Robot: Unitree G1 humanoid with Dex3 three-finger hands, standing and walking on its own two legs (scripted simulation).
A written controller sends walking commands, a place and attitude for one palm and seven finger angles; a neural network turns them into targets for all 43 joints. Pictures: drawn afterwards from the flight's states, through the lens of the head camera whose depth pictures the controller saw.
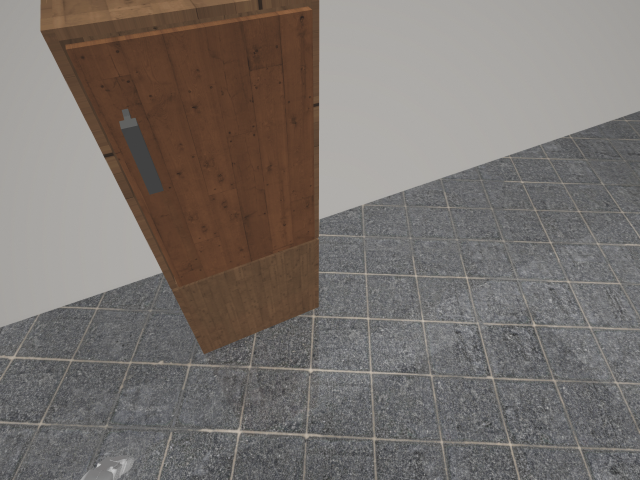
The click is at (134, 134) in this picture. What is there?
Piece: cupboard door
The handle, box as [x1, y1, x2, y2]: [119, 109, 163, 194]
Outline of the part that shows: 124,109 122,110 124,119 122,121 119,121 121,130 146,187 150,194 163,190 135,118 131,119 128,110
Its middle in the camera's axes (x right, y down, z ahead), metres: -0.31 -0.15 +0.67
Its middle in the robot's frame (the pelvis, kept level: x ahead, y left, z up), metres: +0.60 +0.34 +0.07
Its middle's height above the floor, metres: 0.84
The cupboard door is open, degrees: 0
